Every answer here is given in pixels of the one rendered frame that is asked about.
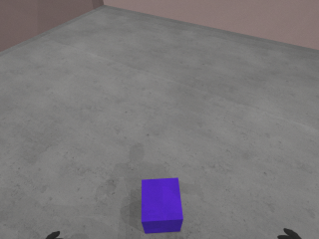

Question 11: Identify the carton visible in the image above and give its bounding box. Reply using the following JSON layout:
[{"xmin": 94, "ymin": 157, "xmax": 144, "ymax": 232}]
[{"xmin": 142, "ymin": 177, "xmax": 183, "ymax": 234}]

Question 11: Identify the right robot hand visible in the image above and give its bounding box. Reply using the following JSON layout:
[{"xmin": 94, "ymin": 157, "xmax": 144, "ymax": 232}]
[{"xmin": 277, "ymin": 228, "xmax": 301, "ymax": 239}]

